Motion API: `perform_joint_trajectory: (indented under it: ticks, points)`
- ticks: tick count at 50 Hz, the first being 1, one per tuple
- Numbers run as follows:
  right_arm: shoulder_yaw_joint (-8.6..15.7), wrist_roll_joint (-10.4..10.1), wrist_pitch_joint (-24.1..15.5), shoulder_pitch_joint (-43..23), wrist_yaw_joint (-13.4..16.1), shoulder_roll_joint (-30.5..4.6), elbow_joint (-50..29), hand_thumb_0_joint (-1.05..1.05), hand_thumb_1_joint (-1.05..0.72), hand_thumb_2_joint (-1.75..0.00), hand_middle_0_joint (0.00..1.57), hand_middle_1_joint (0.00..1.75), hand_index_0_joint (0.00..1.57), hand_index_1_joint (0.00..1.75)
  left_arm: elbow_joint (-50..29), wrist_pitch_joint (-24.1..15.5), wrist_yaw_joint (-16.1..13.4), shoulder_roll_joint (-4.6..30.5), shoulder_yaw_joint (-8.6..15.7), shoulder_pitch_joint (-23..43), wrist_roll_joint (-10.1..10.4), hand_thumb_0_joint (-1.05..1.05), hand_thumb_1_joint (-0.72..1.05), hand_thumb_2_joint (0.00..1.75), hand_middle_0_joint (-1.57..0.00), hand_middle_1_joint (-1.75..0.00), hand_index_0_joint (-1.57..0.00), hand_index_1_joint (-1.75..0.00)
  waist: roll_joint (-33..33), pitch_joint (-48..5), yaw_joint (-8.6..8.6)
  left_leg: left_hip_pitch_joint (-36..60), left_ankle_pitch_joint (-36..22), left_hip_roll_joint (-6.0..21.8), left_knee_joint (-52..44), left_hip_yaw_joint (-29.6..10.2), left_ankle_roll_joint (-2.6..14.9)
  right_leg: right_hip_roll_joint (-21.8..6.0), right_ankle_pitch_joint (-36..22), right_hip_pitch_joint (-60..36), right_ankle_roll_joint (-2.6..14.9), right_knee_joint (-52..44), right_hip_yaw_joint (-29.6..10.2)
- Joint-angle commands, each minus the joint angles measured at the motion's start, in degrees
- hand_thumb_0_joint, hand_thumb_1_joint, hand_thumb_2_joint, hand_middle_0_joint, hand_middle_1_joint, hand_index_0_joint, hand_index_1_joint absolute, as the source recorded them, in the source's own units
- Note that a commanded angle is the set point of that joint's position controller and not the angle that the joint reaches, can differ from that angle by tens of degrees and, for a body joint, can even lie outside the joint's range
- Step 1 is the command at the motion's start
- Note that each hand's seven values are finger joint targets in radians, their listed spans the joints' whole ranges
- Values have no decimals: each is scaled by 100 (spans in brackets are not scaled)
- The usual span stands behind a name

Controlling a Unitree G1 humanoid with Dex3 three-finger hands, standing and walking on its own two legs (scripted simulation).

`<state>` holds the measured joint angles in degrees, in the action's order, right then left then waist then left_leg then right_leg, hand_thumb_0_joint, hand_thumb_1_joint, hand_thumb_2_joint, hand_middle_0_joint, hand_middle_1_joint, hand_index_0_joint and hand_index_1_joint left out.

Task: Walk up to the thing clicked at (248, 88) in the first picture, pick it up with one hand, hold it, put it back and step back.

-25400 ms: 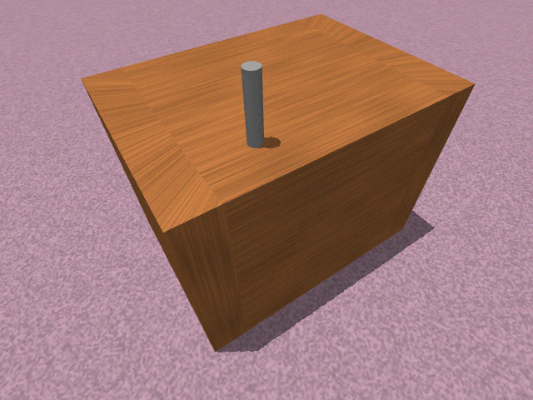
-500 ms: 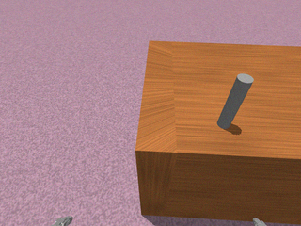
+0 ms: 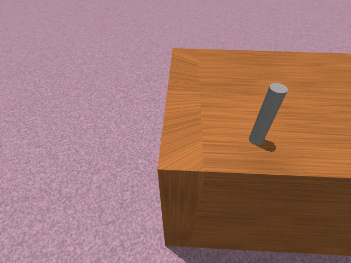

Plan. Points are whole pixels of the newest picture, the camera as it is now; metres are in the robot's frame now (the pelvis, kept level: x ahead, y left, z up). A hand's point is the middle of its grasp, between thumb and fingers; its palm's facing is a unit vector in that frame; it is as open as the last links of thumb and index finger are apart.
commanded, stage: home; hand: right
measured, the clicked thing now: (265, 117) +0.49 -0.22 +0.07
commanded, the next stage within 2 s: stand in 1.12 s
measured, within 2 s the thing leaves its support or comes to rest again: neither
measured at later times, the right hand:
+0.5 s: hand out of the picture +0.09 -0.25 -0.15, palm faces -0.06 +0.93 -0.36, open 17.3 cm
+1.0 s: hand out of the picture +0.09 -0.25 -0.15, palm faces -0.05 +0.93 -0.35, open 17.3 cm
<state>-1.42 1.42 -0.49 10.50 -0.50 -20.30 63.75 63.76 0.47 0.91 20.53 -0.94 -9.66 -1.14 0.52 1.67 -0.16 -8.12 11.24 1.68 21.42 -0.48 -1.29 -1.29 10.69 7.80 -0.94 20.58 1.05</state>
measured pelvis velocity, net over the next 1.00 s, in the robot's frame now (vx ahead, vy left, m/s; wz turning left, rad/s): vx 0.02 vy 0.00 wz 0.01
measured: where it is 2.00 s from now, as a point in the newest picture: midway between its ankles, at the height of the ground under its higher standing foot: outside the picture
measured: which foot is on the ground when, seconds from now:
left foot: down 0.00-1.00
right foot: down 0.00-1.00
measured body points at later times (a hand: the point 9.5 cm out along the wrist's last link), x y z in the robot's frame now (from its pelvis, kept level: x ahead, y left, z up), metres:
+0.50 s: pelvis +0.01 +0.00 +0.00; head +0.02 +0.01 +0.45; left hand +0.07 +0.31 -0.13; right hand +0.09 -0.30 -0.13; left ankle +0.01 +0.13 -0.75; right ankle +0.01 -0.13 -0.75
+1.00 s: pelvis +0.02 +0.00 +0.00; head +0.03 +0.00 +0.45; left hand +0.08 +0.30 -0.13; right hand +0.09 -0.30 -0.13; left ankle +0.01 +0.13 -0.75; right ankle +0.01 -0.13 -0.75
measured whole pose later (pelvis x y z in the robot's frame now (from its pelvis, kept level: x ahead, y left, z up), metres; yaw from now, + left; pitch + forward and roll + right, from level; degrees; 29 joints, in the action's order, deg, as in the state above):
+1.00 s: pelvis +0.02 +0.00 +0.00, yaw +1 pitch -2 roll +0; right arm -0.8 0.8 -0.5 7.3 0.1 -20.4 64.3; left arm 64.8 0.2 0.4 20.0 -0.3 -7.0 -0.6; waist 0.0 2.9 -0.2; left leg -5.6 11.2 1.2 19.0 -0.9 -1.2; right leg -1.8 11.0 5.1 -1.3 18.3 1.6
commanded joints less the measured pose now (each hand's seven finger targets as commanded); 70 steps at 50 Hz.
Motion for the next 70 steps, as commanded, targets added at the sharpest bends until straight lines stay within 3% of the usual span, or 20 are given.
perform_joint_trajectory:
  ticks: [1, 5, 9, 11, 13, 14, 20, 24, 31, 35, 39, 46, 51, 54, 58, 61, 63, 64, 67, 70]
  points:
    - [234, -25, -161, -230, 110, -1285, -346, 0, 54, -6, 5, 5, 5, 5, -291, -184, -101, 1227, 266, 304, 12, 0, 90, 90, -20, -30, -20, -30, 10, -194, -8, -139, -334, 504, -461, -503, 280, -552, -186, -149, 218, -470, -569]
    - [236, -46, -150, -269, 127, -1286, -320, 0, 54, -6, 5, 5, 5, 5, -235, -156, -110, 1206, 271, 270, 23, 0, 90, 90, -20, -30, -20, -30, -69, -62, -19, -147, -66, 492, -547, -511, 263, -511, -33, -20, 186, -477, -517]
    - [234, -63, -138, -289, 132, -1295, -322, 0, 52, -7, 5, 6, 5, 6, -214, -158, -126, 1181, 268, 302, 19, 0, 90, 90, -20, -30, -20, -30, -17, -111, -23, -145, -343, 501, -521, -514, 266, -531, -207, -134, 181, -467, -488]
    - [234, -74, -150, -305, 137, -1286, -327, 0, 55, -6, 5, 5, 5, 5, -202, -174, -126, 1170, 264, 308, 30, 0, 90, 90, -20, -30, -20, -30, 8, -264, -21, 102, -932, 549, -386, -487, 267, -588, -726, -206, 199, -385, -504]
    - [228, -77, -141, -318, 141, -1280, -300, 0, 51, -7, 6, 6, 6, 6, -181, -153, -129, 1171, 260, 304, 41, 0, 90, 90, -20, -30, -20, -30, -75, -121, -17, -22, -654, 500, -468, -471, 251, -559, -476, -156, 171, -461, -483]
    - [247, -78, -143, -352, 141, -1303, -326, 0, 53, -7, 5, 6, 5, 6, -187, -162, -136, 1186, 264, 299, 23, 0, 90, 90, -20, -30, -20, -30, -23, -260, -13, 149, -932, 548, -382, -490, 268, -577, -714, -211, 188, -414, -455]
    - [251, -79, -128, -404, 146, -1304, -329, 0, 52, -7, 6, 6, 6, 6, -176, -152, -138, 1145, 270, 357, 36, 0, 90, 90, -20, -30, -20, -30, -49, -208, -13, 82, -908, 531, -441, -466, 248, -576, -692, -259, 159, -456, -425]
    - [259, -78, -136, -393, 154, -1311, -327, 0, 53, -6, 5, 6, 5, 6, -203, -163, -143, 1168, 285, 420, 36, 0, 90, 90, -20, -30, -20, -30, -70, -313, 7, 204, -1249, 568, -404, -438, 240, -615, -1041, -365, 162, -396, -438]
    - [267, -86, -127, -529, 155, -1289, -323, 0, 54, -6, 5, 5, 5, 5, -187, -151, -142, 1146, 289, 420, 36, 0, 90, 90, -20, -30, -20, -30, -59, -219, -33, 236, -1164, 564, -452, -465, 224, -585, -861, -279, 148, -458, -385]
    - [280, -74, -117, -523, 145, -1304, -299, 0, 53, -7, 5, 6, 5, 6, -179, -143, -135, 1167, 315, 461, 44, 0, 90, 90, -20, -30, -20, -30, -70, -118, -35, 68, -748, 535, -553, -467, 233, -591, -540, -304, 165, -516, -414]
    - [293, -81, -139, -525, 153, -1293, -323, 0, 52, -7, 6, 6, 6, 6, -198, -161, -139, 1162, 317, 465, 46, 0, 90, 90, -20, -30, -20, -30, -54, -382, -27, 262, -1393, 580, -420, -450, 244, -633, -1117, -467, 201, -403, -404]
    - [287, -87, -123, -499, 153, -1282, -297, 0, 54, -6, 5, 5, 5, 5, -208, -162, -146, 1153, 306, 490, 48, 0, 90, 90, -20, -30, -20, -30, -52, -339, 0, 248, -1342, 573, -410, -447, 222, -653, -1143, -476, 176, -445, -405]
    - [278, -80, -110, -488, 148, -1257, -271, 0, 55, -5, 5, 5, 5, 5, -217, -154, -142, 1179, 314, 469, 52, 0, 90, 90, -20, -30, -20, -30, -37, -267, 2, 195, -1020, 548, -502, -457, 203, -624, -800, -379, 176, -509, -392]
    - [286, -74, -120, -475, 155, -1295, -271, 0, 55, -5, 5, 5, 5, 5, -229, -153, -144, 1156, 318, 471, 54, 0, 90, 90, -20, -30, -20, -30, -117, -301, -9, 220, -1183, 564, -479, -423, 223, -648, -969, -407, 193, -479, -415]
    - [285, -78, -110, -470, 146, -1255, -266, 0, 53, -6, 5, 6, 5, 6, -219, -145, -140, 1169, 323, 481, 50, 0, 90, 90, -20, -30, -20, -30, -38, -179, 7, 126, -821, 538, -563, -435, 213, -618, -624, -308, 185, -536, -408]
    - [293, -74, -119, -469, 137, -1275, -257, 0, 54, -6, 5, 5, 5, 5, -229, -166, -139, 1168, 326, 453, 49, 0, 90, 90, -20, -30, -20, -30, -55, -230, 8, 190, -913, 558, -537, -442, 228, -646, -751, -335, 177, -538, -431]
    - [292, -81, -116, -496, 140, -1250, -258, 0, 38, -22, 20, 21, 20, 21, -226, -158, -143, 1177, 332, 469, 54, 0, 90, 90, -20, -30, -20, -30, -39, -205, 1, 182, -886, 555, -560, -469, 213, -627, -676, -307, 182, -539, -407]
    - [300, -80, -122, -489, 137, -1275, -264, 0, 30, -30, 20, 29, 20, 29, -227, -164, -143, 1148, 325, 450, 48, 0, 90, 90, -20, -30, -20, -30, -53, -244, -3, 191, -919, 566, -538, -467, 231, -642, -731, -350, 181, -523, -415]
    - [299, -80, -111, -478, 129, -1252, -249, 0, 6, -54, 20, 30, 20, 30, -210, -165, -137, 1157, 335, 453, 54, 0, 90, 90, -20, -30, -20, -30, -19, -170, 6, 139, -706, 519, -591, -455, 214, -610, -535, -287, 169, -569, -400]
    - [297, -76, -127, -466, 127, -1266, -259, 0, -18, -78, 20, 30, 20, 30, -231, -174, -135, 1143, 328, 444, 57, 0, 90, 90, -20, -30, -20, -30, -79, -223, 6, 169, -871, 540, -573, -455, 215, -637, -691, -297, 171, -551, -421]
